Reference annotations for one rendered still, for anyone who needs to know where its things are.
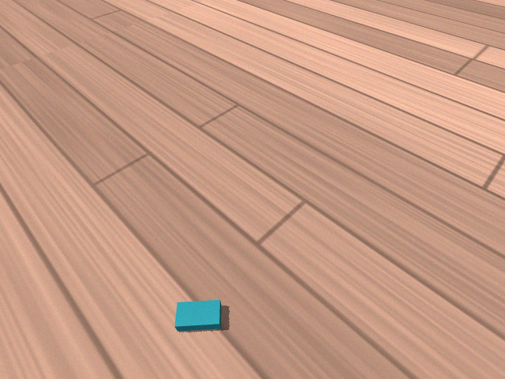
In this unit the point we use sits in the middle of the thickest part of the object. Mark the carton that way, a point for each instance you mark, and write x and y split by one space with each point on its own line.
198 315

